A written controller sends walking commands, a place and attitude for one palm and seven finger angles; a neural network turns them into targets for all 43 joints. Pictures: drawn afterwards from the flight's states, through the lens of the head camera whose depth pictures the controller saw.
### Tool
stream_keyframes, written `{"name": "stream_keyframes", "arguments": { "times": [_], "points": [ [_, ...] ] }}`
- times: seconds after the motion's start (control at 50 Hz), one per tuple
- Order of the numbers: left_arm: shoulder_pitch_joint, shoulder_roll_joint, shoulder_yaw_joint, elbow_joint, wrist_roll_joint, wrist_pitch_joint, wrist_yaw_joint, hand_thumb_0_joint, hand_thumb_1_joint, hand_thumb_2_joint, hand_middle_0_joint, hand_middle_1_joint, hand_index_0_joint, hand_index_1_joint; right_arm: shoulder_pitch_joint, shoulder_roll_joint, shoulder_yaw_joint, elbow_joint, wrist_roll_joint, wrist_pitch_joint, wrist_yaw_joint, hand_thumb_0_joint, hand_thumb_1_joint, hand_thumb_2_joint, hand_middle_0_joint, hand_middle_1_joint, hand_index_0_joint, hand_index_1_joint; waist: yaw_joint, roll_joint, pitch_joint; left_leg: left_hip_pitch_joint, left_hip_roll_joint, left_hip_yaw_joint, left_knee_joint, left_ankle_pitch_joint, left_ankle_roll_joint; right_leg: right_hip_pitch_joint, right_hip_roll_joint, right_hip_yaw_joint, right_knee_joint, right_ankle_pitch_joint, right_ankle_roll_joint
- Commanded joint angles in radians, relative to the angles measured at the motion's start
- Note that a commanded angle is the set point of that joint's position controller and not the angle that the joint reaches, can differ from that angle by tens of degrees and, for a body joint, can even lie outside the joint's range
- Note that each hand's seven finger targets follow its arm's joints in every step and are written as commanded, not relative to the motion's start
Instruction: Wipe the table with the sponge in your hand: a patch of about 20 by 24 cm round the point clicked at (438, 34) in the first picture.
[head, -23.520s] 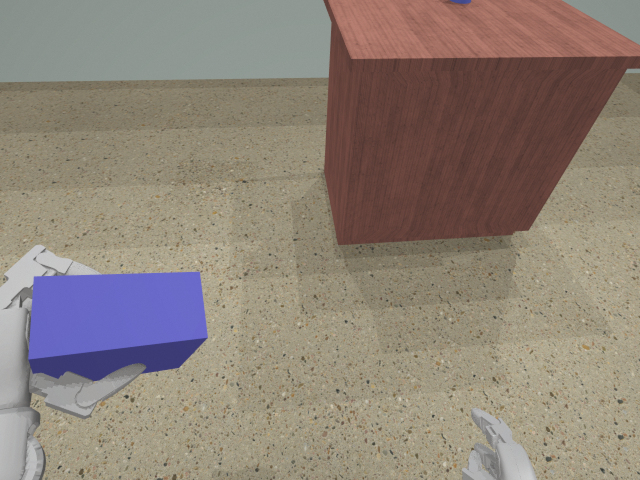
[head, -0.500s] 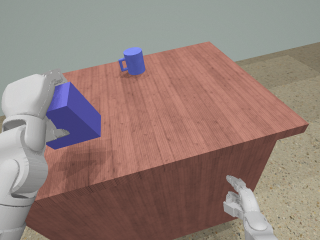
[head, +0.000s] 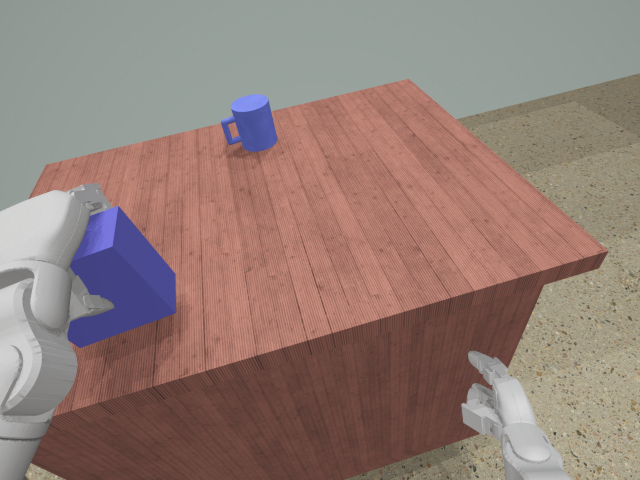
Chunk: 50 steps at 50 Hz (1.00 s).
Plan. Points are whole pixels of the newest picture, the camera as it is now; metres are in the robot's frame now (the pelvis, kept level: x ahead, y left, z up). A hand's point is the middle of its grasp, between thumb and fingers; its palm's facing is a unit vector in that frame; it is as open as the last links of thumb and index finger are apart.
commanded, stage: move the sponge above the wiping area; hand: left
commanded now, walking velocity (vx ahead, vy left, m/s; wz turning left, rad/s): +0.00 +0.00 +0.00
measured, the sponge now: (109, 291) +0.26 +0.30 +0.14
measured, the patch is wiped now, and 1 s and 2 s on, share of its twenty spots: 0.15 0.25 0.25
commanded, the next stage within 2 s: none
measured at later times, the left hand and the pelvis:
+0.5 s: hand (96, 269) +0.27 +0.31 +0.17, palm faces +0.02 -0.01 -1.00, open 10.7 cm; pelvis -0.01 +0.00 +0.00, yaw +1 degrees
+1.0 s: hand (102, 272) +0.26 +0.29 +0.18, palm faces +0.08 -0.04 -1.00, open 10.7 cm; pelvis -0.01 +0.02 +0.00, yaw +1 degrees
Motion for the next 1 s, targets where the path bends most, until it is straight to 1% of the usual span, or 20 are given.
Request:
{"name": "stream_keyframes", "arguments": {
  "times": [0.0,0.04,0.06,0.08,0.14,0.16,0.24,0.26,0.32,0.36,0.4,0.54,0.56,0.6,0.66,0.7,0.78,0.88,0.96,0.98],
  "points": [
    [-0.262,0.288,0.128,-0.142,0.056,-0.046,0.011,0.000,0.100,1.300,-1.200,-1.600,-1.200,-1.600,-0.215,-0.091,-0.040,-0.182,-0.002,-0.069,-0.021,0.000,-0.900,-0.900,0.200,0.300,0.200,0.300,-0.007,-0.109,-0.224,-0.034,-0.008,-0.039,-0.008,0.194,0.040,0.145,-0.062,0.127,-0.070,0.099,0.016],
    [-0.363,0.358,0.150,-0.150,0.097,-0.084,0.018,0.000,0.100,1.300,-1.200,-1.600,-1.200,-1.600,-0.208,-0.093,-0.042,-0.170,-0.014,-0.081,-0.032,0.000,-0.900,-0.900,0.200,0.300,0.200,0.300,-0.004,-0.081,-0.260,-0.015,-0.019,-0.046,-0.003,0.191,0.043,0.153,-0.066,0.144,-0.074,0.072,0.011],
    [-0.434,0.401,0.171,-0.218,0.116,-0.103,0.027,0.000,0.100,1.300,-1.200,-1.600,-1.200,-1.600,-0.261,-0.082,-0.032,-0.188,-0.010,-0.103,-0.037,0.000,-0.900,-0.900,0.200,0.300,0.200,0.300,0.004,-0.010,-0.287,0.011,-0.024,-0.058,0.003,0.188,0.042,0.156,-0.057,0.200,-0.080,0.043,-0.009],
    [-0.467,0.421,0.183,-0.208,0.121,-0.131,0.043,0.000,0.100,1.300,-1.200,-1.600,-1.200,-1.600,-0.205,-0.087,-0.044,-0.170,-0.030,-0.111,-0.045,0.000,-0.900,-0.900,0.200,0.300,0.200,0.300,0.009,-0.008,-0.326,0.012,-0.027,-0.053,0.011,0.213,0.046,0.193,-0.072,0.167,-0.069,0.056,-0.007],
    [-0.412,0.385,0.191,-0.038,0.095,-0.187,0.061,0.000,0.100,1.300,-1.200,-1.600,-1.200,-1.600,-0.169,-0.079,-0.046,-0.127,-0.025,-0.120,-0.051,0.000,-0.900,-0.900,0.200,0.300,0.200,0.300,0.000,-0.069,-0.218,0.001,-0.017,-0.058,-0.009,0.180,0.035,0.133,-0.067,0.163,-0.110,0.024,-0.005],
    [-0.432,0.402,0.209,-0.013,0.085,-0.191,0.063,0.000,0.100,1.300,-1.200,-1.600,-1.200,-1.600,-0.209,-0.078,-0.042,-0.134,-0.013,-0.131,-0.053,0.000,-0.900,-0.900,0.200,0.300,0.200,0.300,0.001,-0.060,-0.201,0.000,-0.017,-0.065,-0.005,0.150,0.032,0.114,-0.062,0.214,-0.130,-0.030,-0.017],
    [-0.436,0.334,0.167,0.101,0.038,-0.198,0.064,0.000,0.100,1.300,-1.200,-1.600,-1.200,-1.600,-0.182,-0.092,-0.054,-0.106,-0.012,-0.118,-0.049,0.000,-0.900,-0.900,0.200,0.300,0.200,0.300,-0.002,-0.046,-0.174,-0.046,-0.009,-0.055,-0.028,0.116,0.021,0.126,-0.080,0.154,-0.126,-0.024,0.001],
    [-0.445,0.323,0.157,0.098,0.041,-0.187,0.059,0.000,0.100,1.300,-1.200,-1.600,-1.200,-1.600,-0.226,-0.081,-0.046,-0.124,-0.001,-0.128,-0.048,0.000,-0.900,-0.900,0.200,0.300,0.200,0.300,0.000,-0.038,-0.156,-0.048,-0.012,-0.059,-0.026,0.106,0.020,0.108,-0.074,0.189,-0.131,-0.057,-0.010],
    [-0.414,0.270,0.094,0.112,0.056,-0.176,0.034,0.000,0.100,1.300,-1.200,-1.600,-1.200,-1.600,-0.191,-0.094,-0.055,-0.125,-0.012,-0.118,-0.040,0.000,-0.900,-0.900,0.200,0.300,0.200,0.300,-0.005,-0.067,-0.204,-0.057,-0.006,-0.049,-0.030,0.120,0.023,0.143,-0.085,0.135,-0.105,-0.005,0.004],
    [-0.395,0.302,0.120,0.102,0.069,-0.169,0.017,0.000,0.100,1.300,-1.200,-1.600,-1.200,-1.600,-0.224,-0.086,-0.048,-0.150,-0.004,-0.123,-0.039,0.000,-0.900,-0.900,0.200,0.300,0.200,0.300,-0.001,-0.111,-0.216,-0.060,-0.009,-0.053,-0.018,0.113,0.028,0.142,-0.080,0.175,-0.106,-0.036,0.000],
    [-0.394,0.318,0.126,0.107,0.081,-0.185,0.009,0.000,0.100,1.300,-1.200,-1.600,-1.200,-1.600,-0.176,-0.095,-0.055,-0.138,-0.014,-0.116,-0.037,0.000,-0.900,-0.900,0.200,0.300,0.200,0.300,-0.008,-0.135,-0.221,-0.065,-0.007,-0.046,-0.014,0.121,0.033,0.144,-0.086,0.139,-0.096,-0.014,0.011],
    [-0.475,0.352,0.190,-0.021,0.075,-0.276,0.078,0.000,0.100,1.300,-1.200,-1.600,-1.200,-1.600,-0.169,-0.074,-0.055,-0.139,-0.025,-0.139,-0.045,0.000,-0.900,-0.900,0.200,0.300,0.200,0.300,0.012,-0.044,-0.259,-0.003,-0.008,-0.064,-0.034,0.141,0.028,0.145,-0.073,0.129,-0.094,-0.002,-0.006],
    [-0.483,0.368,0.213,-0.040,0.069,-0.270,0.092,0.000,0.100,1.300,-1.200,-1.600,-1.200,-1.600,-0.202,-0.070,-0.051,-0.149,-0.019,-0.150,-0.044,0.000,-0.900,-0.900,0.200,0.300,0.200,0.300,0.021,-0.013,-0.250,0.000,-0.009,-0.074,-0.033,0.132,0.025,0.136,-0.067,0.166,-0.102,-0.026,-0.019],
    [-0.447,0.347,0.218,0.031,0.064,-0.250,0.118,0.000,0.100,1.300,-1.200,-1.600,-1.200,-1.600,-0.160,-0.080,-0.062,-0.122,-0.026,-0.140,-0.039,0.000,-0.900,-0.900,0.200,0.300,0.200,0.300,0.023,-0.049,-0.228,-0.025,0.000,-0.064,-0.041,0.154,0.017,0.148,-0.074,0.133,-0.092,0.013,-0.014],
    [-0.472,0.305,0.178,0.033,0.059,-0.189,0.120,0.000,0.100,1.300,-1.200,-1.600,-1.200,-1.600,-0.222,-0.079,-0.056,-0.129,-0.010,-0.131,-0.029,0.000,-0.900,-0.900,0.200,0.300,0.200,0.300,0.024,-0.035,-0.193,-0.032,-0.004,-0.065,-0.056,0.140,0.013,0.126,-0.062,0.151,-0.102,-0.001,-0.021],
    [-0.443,0.255,0.127,0.021,0.054,-0.164,0.108,0.000,0.100,1.300,-1.200,-1.600,-1.200,-1.600,-0.197,-0.083,-0.057,-0.128,-0.013,-0.121,-0.025,0.000,-0.900,-0.900,0.200,0.300,0.200,0.300,0.017,-0.035,-0.205,-0.032,0.000,-0.059,-0.069,0.142,0.013,0.135,-0.068,0.103,-0.092,0.021,-0.007],
    [-0.403,0.196,0.061,-0.015,0.055,-0.128,0.062,0.000,0.100,1.300,-1.200,-1.600,-1.200,-1.600,-0.207,-0.081,-0.051,-0.146,-0.010,-0.116,-0.027,0.000,-0.900,-0.900,0.200,0.300,0.200,0.300,0.006,-0.092,-0.224,-0.026,0.001,-0.057,-0.066,0.138,0.024,0.142,-0.066,0.088,-0.087,0.033,0.000],
    [-0.452,0.220,0.046,-0.093,0.090,-0.124,0.037,0.000,0.100,1.300,-1.200,-1.600,-1.200,-1.600,-0.218,-0.076,-0.041,-0.155,-0.015,-0.112,-0.030,0.000,-0.900,-0.900,0.200,0.300,0.200,0.300,0.006,-0.076,-0.249,-0.012,-0.001,-0.070,-0.073,0.140,0.029,0.144,-0.057,0.084,-0.076,0.030,-0.005],
    [-0.508,0.341,0.149,-0.154,0.130,-0.132,0.060,0.000,0.100,1.300,-1.200,-1.600,-1.200,-1.600,-0.250,-0.070,-0.036,-0.157,-0.015,-0.114,-0.028,0.000,-0.900,-0.900,0.200,0.300,0.200,0.300,0.028,-0.019,-0.276,0.013,-0.008,-0.089,-0.074,0.192,0.027,0.170,-0.036,0.146,-0.075,0.060,-0.031],
    [-0.503,0.316,0.138,-0.161,0.121,-0.139,0.073,0.000,0.100,1.300,-1.200,-1.600,-1.200,-1.600,-0.219,-0.069,-0.039,-0.150,-0.029,-0.114,-0.026,0.000,-0.900,-0.900,0.200,0.300,0.200,0.300,0.033,-0.024,-0.308,0.013,-0.008,-0.075,-0.069,0.234,0.027,0.204,-0.050,0.105,-0.062,0.099,-0.024]
  ]
}}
